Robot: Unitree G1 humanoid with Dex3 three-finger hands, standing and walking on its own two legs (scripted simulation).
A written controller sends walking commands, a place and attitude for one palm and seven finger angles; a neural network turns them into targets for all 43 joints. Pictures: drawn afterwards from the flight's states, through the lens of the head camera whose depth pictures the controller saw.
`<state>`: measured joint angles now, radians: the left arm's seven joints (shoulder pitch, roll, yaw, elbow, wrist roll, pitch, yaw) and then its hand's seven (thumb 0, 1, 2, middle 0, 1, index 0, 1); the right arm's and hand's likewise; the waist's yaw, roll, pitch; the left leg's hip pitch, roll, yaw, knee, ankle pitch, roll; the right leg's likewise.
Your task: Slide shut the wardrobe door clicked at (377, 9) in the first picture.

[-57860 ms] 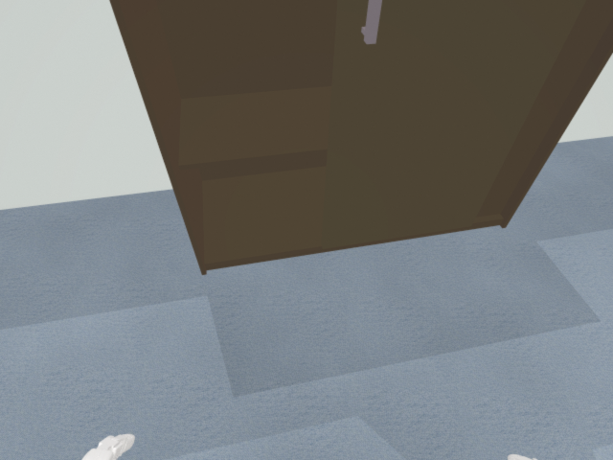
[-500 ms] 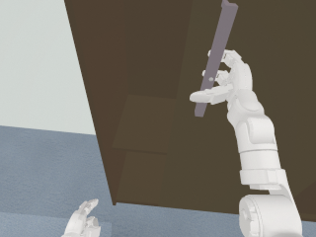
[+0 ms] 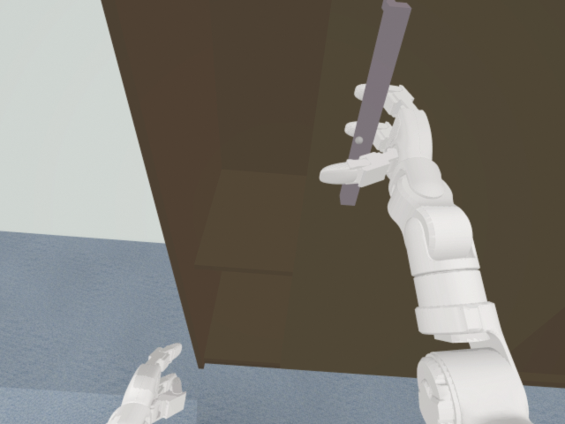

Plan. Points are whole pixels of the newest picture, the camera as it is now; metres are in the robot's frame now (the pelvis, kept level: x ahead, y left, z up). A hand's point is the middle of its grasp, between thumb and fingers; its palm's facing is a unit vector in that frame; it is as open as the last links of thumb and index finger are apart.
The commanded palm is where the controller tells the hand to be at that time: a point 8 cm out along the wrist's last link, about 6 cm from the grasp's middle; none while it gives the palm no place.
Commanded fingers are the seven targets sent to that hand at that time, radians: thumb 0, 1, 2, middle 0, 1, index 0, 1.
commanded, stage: slide the fingers in behind the handle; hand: right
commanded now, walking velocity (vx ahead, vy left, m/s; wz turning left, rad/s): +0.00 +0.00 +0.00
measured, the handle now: (365, 115) +0.46 -0.08 +0.25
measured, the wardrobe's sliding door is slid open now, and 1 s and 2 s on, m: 0.26 0.26 0.26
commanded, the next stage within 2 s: grip the handle and tug to test in 0.40 s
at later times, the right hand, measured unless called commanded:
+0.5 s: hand (354, 136) +0.40 -0.06 +0.25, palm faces -0.01 +1.00 +0.01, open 14.1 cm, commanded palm +0.38 -0.11 +0.25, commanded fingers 0.00 0.45 -0.32 0.31 1.21 0.31 1.21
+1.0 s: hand (358, 135) +0.41 -0.06 +0.25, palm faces +0.00 +1.00 +0.02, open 8.5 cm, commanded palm +0.39 -0.12 +0.25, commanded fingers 0.00 -0.71 -0.82 0.43 1.37 0.43 1.37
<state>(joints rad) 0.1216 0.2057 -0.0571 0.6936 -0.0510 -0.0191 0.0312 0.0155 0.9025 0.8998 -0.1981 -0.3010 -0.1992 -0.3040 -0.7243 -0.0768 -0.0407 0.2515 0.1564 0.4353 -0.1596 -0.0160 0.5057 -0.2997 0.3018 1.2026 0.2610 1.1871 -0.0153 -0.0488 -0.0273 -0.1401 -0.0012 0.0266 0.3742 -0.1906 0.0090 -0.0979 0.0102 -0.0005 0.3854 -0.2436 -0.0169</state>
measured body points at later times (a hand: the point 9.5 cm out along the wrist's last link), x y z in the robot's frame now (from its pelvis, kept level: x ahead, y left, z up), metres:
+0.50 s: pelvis +0.00 +0.00 +0.00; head -0.03 +0.02 +0.45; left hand +0.17 +0.22 -0.10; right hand +0.40 -0.11 +0.25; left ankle +0.01 +0.12 -0.75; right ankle -0.02 -0.11 -0.75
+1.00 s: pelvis +0.00 +0.00 +0.00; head -0.02 +0.02 +0.45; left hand +0.17 +0.22 -0.10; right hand +0.40 -0.12 +0.25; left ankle +0.01 +0.12 -0.75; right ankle -0.02 -0.11 -0.75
